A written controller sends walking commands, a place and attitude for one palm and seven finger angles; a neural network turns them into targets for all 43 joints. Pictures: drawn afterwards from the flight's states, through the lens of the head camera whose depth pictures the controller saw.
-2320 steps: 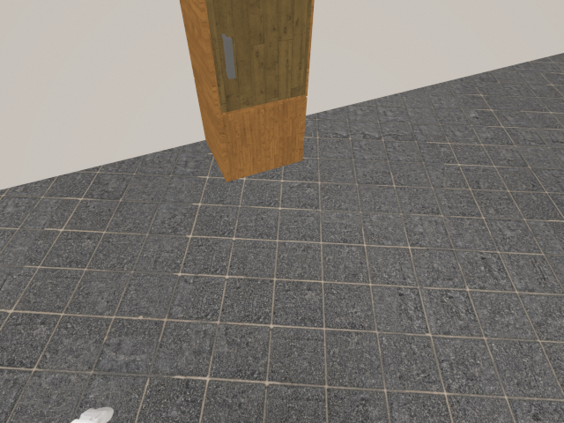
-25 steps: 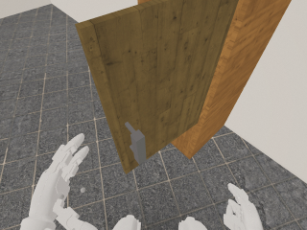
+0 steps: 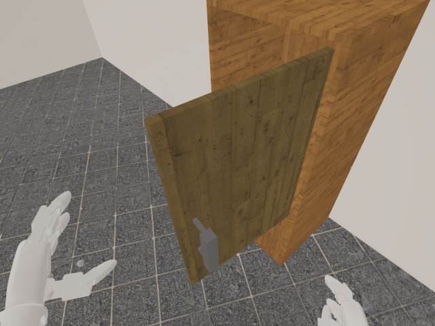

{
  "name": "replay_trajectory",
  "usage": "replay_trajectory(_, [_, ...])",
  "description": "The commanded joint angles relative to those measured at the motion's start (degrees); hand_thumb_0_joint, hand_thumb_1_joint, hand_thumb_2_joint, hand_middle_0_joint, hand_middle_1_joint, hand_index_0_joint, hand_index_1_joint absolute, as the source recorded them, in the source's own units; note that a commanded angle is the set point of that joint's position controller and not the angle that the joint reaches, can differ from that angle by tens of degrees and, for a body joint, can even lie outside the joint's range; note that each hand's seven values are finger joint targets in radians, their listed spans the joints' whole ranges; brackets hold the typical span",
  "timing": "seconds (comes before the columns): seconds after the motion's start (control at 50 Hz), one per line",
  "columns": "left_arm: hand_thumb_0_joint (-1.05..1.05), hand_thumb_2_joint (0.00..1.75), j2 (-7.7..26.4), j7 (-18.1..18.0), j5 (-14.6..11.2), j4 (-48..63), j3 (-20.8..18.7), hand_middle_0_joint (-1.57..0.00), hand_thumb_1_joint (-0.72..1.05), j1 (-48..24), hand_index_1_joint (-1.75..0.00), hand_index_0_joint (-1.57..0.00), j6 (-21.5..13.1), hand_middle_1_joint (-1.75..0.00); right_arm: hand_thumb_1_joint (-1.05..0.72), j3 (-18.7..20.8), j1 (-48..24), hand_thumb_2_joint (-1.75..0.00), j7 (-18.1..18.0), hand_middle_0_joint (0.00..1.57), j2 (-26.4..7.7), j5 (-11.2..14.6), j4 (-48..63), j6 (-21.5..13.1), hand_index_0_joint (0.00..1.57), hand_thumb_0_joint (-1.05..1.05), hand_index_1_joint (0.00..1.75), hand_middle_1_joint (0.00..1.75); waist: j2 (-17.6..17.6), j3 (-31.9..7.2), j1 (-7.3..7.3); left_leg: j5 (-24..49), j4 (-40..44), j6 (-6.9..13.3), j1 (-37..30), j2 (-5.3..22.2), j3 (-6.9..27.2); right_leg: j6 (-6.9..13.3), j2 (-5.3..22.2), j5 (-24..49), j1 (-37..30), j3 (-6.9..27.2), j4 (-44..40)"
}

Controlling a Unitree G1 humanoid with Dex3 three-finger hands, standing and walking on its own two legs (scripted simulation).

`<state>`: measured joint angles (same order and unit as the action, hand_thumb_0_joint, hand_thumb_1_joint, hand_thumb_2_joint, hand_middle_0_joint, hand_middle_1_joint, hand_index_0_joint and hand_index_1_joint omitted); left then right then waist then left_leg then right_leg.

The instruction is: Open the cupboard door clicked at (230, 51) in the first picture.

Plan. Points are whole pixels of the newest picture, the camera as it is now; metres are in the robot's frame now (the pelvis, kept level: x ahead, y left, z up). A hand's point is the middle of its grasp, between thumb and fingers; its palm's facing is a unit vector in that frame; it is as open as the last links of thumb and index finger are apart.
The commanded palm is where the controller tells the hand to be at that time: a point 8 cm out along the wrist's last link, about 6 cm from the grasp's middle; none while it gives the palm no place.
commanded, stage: draw the hand back to the body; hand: left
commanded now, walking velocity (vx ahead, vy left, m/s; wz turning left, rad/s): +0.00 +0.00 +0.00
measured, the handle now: (204, 244) +0.32 +0.08 -0.08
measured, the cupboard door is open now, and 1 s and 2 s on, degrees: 85 85 85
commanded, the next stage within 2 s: step back with the hand held close in 0.66 s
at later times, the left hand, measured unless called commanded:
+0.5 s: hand (41, 233) +0.18 +0.25 +0.18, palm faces +0.45 -0.80 -0.40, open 7.6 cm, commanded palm +0.14 +0.29 +0.19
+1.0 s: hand (40, 239) +0.18 +0.25 +0.18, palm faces +0.38 -0.79 -0.48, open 7.4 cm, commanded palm +0.12 +0.29 +0.19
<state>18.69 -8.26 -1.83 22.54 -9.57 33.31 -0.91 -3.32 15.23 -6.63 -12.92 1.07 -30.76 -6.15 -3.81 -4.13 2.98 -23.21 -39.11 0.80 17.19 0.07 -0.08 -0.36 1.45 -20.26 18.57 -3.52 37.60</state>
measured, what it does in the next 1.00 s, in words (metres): stands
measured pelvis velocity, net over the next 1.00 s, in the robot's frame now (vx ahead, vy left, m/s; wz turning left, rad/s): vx -0.03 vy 0.00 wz -0.04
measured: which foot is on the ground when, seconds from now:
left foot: down 0.00-1.00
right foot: down 0.00-1.00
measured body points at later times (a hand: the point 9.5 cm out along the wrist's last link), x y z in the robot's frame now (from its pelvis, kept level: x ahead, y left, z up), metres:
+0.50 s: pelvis -0.01 -0.01 +0.02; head -0.03 -0.03 +0.47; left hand +0.15 +0.29 +0.20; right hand +0.18 -0.23 -0.06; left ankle -0.03 +0.11 -0.72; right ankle -0.01 -0.12 -0.72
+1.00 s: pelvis -0.03 +0.00 +0.02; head -0.03 -0.02 +0.47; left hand +0.15 +0.29 +0.20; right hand +0.15 -0.25 -0.06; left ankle -0.03 +0.11 -0.72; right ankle -0.01 -0.12 -0.72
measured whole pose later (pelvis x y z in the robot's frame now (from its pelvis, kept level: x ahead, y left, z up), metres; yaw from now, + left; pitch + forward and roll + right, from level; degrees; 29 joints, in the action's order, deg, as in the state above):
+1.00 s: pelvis -0.03 +0.00 +0.02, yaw -2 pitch -1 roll -1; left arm 21.1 -6.5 -2.1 23.2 -22.1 29.7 -9.7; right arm -0.6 9.4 -4.3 -13.9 -0.2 -34.5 -3.6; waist -3.0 1.2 1.1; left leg -13.5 -24.6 0.3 9.8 1.2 -2.1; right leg 0.1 -0.2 -9.0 11.3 -1.7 21.6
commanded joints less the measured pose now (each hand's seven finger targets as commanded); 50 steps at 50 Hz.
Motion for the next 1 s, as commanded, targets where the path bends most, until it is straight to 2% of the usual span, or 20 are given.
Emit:
replay_trajectory(0.0, [0.00,0.70,9.28,-0.51,-0.29,12.09,-9.52,-0.18,0.44,-3.86,-0.30,-0.18,-4.14,-0.30,-0.90,2.53,-7.33,-0.90,-0.04,0.20,-5.56,-0.52,7.90,-4.40,0.20,0.00,0.30,0.30,1.04,-0.81,0.12,22.72,10.16,0.07,-2.56,1.11,0.37,1.15,-0.31,16.94,-8.22,0.11,-8.45])
replay_trajectory(0.12, [0.00,0.80,10.49,0.11,-0.91,12.99,-13.12,-0.19,0.65,-7.98,-0.30,-0.19,-5.38,-0.30,-0.90,2.72,-8.95,-0.90,0.81,0.20,-5.45,-0.73,6.10,-4.57,0.20,0.00,0.30,0.30,1.19,0.43,0.47,23.79,13.90,-0.16,-6.45,1.42,0.05,1.07,-0.74,17.78,-11.43,0.22,-12.11])
replay_trajectory(0.14, [0.00,0.81,11.02,0.09,-0.94,13.80,-13.94,-0.19,0.69,-9.07,-0.30,-0.19,-5.70,-0.30,-0.90,2.79,-9.23,-0.90,0.86,0.20,-5.50,-0.84,5.90,-4.73,0.20,0.00,0.30,0.30,-0.31,0.21,0.53,23.54,14.34,-0.09,-7.12,1.30,-0.29,1.12,-0.63,18.11,-12.03,0.53,-12.71])
replay_trajectory(0.26, [0.00,0.90,13.15,0.09,-1.41,14.20,-18.29,-0.20,0.90,-12.86,-0.30,-0.20,-7.01,-0.30,-0.90,3.25,-10.32,-0.90,1.33,0.20,-5.50,-1.05,4.25,-4.85,0.20,0.00,0.30,0.30,-0.86,0.04,1.03,24.57,16.48,-0.21,-9.41,1.35,-0.72,1.18,-0.87,19.45,-14.43,0.83,-14.79])
replay_trajectory(0.32, [0.00,0.90,8.87,1.03,-1.69,9.09,-14.95,-0.20,0.90,-10.12,-0.30,-0.20,-6.55,-0.30,-0.90,3.53,-10.41,-0.90,1.89,0.20,-5.67,-1.04,3.62,-4.22,0.20,0.00,0.30,0.30,0.40,3.77,0.68,23.26,17.53,-0.10,-9.17,1.59,-0.96,1.01,-0.91,18.39,-13.47,0.69,-16.07])
replay_trajectory(0.34, [0.00,0.90,9.18,1.18,-1.64,9.51,-14.99,-0.20,0.90,-10.39,-0.30,-0.20,-6.68,-0.30,-0.90,3.78,-10.46,-0.90,2.07,0.20,-5.89,-1.02,3.72,-4.03,0.20,0.00,0.30,0.30,1.95,3.28,0.70,23.24,17.76,-0.03,-9.36,1.67,-0.88,0.97,-1.04,18.32,-13.87,0.65,-16.15])
replay_trajectory(0.4, [0.00,0.90,10.46,1.16,-1.56,10.78,-15.70,-0.20,0.90,-11.36,-0.30,-0.20,-6.98,-0.30,-0.90,4.07,-11.28,-0.90,2.01,0.20,-6.05,-1.10,3.97,-3.69,0.20,0.00,0.30,0.30,1.29,1.90,0.98,20.60,18.37,0.20,-10.00,1.33,-1.26,0.99,-0.98,16.92,-14.71,1.20,-16.91])
replay_trajectory(0.44, [0.00,0.90,11.41,0.94,-1.34,12.58,-16.54,-0.20,0.90,-11.88,-0.30,-0.20,-7.44,-0.30,-0.90,4.05,-11.49,-0.90,1.84,0.20,-5.82,-1.20,3.90,-3.90,0.20,0.00,0.30,0.30,-0.76,0.45,1.19,20.43,18.45,0.22,-10.76,1.15,-1.43,1.11,-1.00,16.83,-15.23,1.46,-17.09])
replay_trajectory(0.48, [0.00,0.90,13.30,0.56,-1.21,13.52,-17.95,-0.20,0.90,-12.29,-0.30,-0.20,-7.76,-0.30,-0.90,3.98,-11.75,-0.90,1.62,0.20,-5.83,-1.37,3.62,-4.36,0.20,0.00,0.30,0.30,-0.34,0.56,1.37,19.97,18.42,0.20,-10.62,0.95,-1.33,1.29,-0.98,16.84,-15.64,1.56,-17.56])
replay_trajectory(0.6, [0.00,0.90,11.42,0.63,-1.18,12.12,-16.60,-0.20,0.90,-12.35,-0.30,-0.20,-7.97,-0.30,-0.90,4.13,-11.96,-0.90,1.41,0.20,-5.61,-1.24,2.91,-5.14,0.20,0.00,0.30,0.30,0.10,3.13,0.87,18.01,19.07,0.28,-10.74,1.01,-1.56,1.10,-1.21,14.93,-14.23,1.93,-18.90])
replay_trajectory(0.66, [0.00,0.90,11.26,0.63,-1.07,11.96,-16.54,-0.20,0.90,-12.19,-0.30,-0.20,-8.31,-0.30,-0.90,4.20,-11.75,-0.90,1.58,0.20,-5.61,-1.32,2.50,-5.45,0.20,0.00,0.30,0.30,-0.86,2.68,1.04,17.95,19.33,0.22,-10.89,0.87,-1.58,1.11,-1.23,14.66,-14.66,1.88,-19.11])
replay_trajectory(0.74, [0.00,0.90,11.15,0.78,-1.19,11.00,-16.51,-0.20,0.90,-11.76,-0.30,-0.20,-8.37,-0.30,-0.90,4.39,-11.97,-0.90,1.61,0.20,-5.58,-1.35,2.33,-5.54,0.20,0.00,0.30,0.30,0.52,3.23,1.12,17.11,19.55,0.45,-11.09,0.86,-1.78,0.97,-1.20,13.87,-14.35,2.15,-19.83])
replay_trajectory(0.76, [0.00,0.90,12.44,0.66,-1.18,13.62,-16.90,-0.20,0.90,-16.28,-0.30,-0.20,-8.80,-0.30,-0.90,4.40,-12.37,-0.90,1.54,0.20,-5.74,-1.32,2.30,-5.73,0.20,0.00,0.30,0.30,0.73,1.95,0.84,16.79,19.44,0.56,-11.72,0.71,-1.78,0.89,-1.15,13.64,-14.48,2.51,-20.15])
replay_trajectory(0.78, [0.00,0.90,21.98,-0.29,0.12,15.90,-26.33,-0.20,0.90,-26.97,-0.30,-0.20,-12.16,-0.30,-0.90,3.16,-11.26,-0.90,1.65,0.20,-6.04,-0.71,4.60,-4.67,0.20,0.00,0.30,0.30,-1.39,8.50,-1.52,11.66,18.65,0.81,-5.96,0.95,-0.25,1.03,1.00,14.26,-9.30,7.36,-22.54])
replay_trajectory(0.8, [0.00,0.90,14.93,0.54,-0.54,8.80,-21.62,-0.20,0.90,-16.27,-0.30,-0.20,-11.91,-0.30,-0.90,4.00,-11.16,-0.90,1.43,0.20,-6.00,-1.10,3.07,-3.66,0.20,0.00,0.30,0.30,4.50,6.56,-1.92,11.86,16.79,1.10,-6.44,1.22,0.47,1.06,2.18,14.58,-8.06,7.61,-23.29])
replay_trajectory(0.82, [0.00,0.90,12.25,1.11,-0.56,6.24,-19.61,-0.20,0.90,-9.77,-0.30,-0.20,-11.43,-0.30,-0.90,4.55,-10.96,-0.90,1.71,0.20,-6.60,-1.21,3.45,-2.69,0.20,0.00,0.30,0.30,5.96,4.87,-1.96,13.26,15.84,1.21,-8.03,1.14,-0.25,1.10,2.45,15.20,-7.33,7.95,-23.65])
replay_trajectory(0.84, [0.00,0.90,11.31,1.48,-0.53,8.34,-18.14,-0.20,0.90,-8.50,-0.30,-0.20,-11.66,-0.30,-0.90,4.74,-11.16,-0.90,1.95,0.20,-6.97,-1.41,3.89,-2.01,0.20,0.00,0.30,0.30,4.85,3.77,-2.13,14.66,15.72,1.03,-7.85,1.22,-0.41,1.16,2.70,16.54,-7.52,7.43,-23.11])
replay_trajectory(0.88, [0.00,0.90,11.74,1.32,-0.47,10.22,-18.55,-0.20,0.90,-6.14,-0.30,-0.20,-12.14,-0.30,-0.90,5.11,-11.30,-0.90,1.86,0.20,-7.48,-1.59,4.19,-1.16,0.20,0.00,0.30,0.30,1.38,0.43,-2.06,19.05,16.53,0.76,-7.48,1.77,-0.30,1.18,2.70,21.51,-10.11,5.93,-20.33])
replay_trajectory(0.94, [0.00,0.90,13.27,0.77,-0.56,12.77,-19.83,-0.20,0.90,-4.16,-0.30,-0.20,-12.06,-0.30,-0.90,5.52,-11.15,-0.90,1.59,0.20,-7.38,-1.35,5.29,0.15,0.20,0.00,0.30,0.30,1.72,-3.91,-2.11,24.81,16.80,0.53,-7.42,2.73,-0.35,0.51,1.88,26.87,-12.46,4.75,-17.01])
replay_trajectory(0.98, [0.00,0.90,15.33,0.31,-0.62,14.26,-21.61,-0.20,0.90,-3.87,-0.30,-0.20,-12.04,-0.30,-0.90,5.71,-11.66,-0.90,1.19,0.20,-7.14,-1.23,5.79,0.78,0.20,0.00,0.30,0.30,1.45,-4.78,-1.96,26.00,16.55,0.50,-6.56,2.81,-0.11,0.42,1.85,28.55,-12.95,4.53,-15.89])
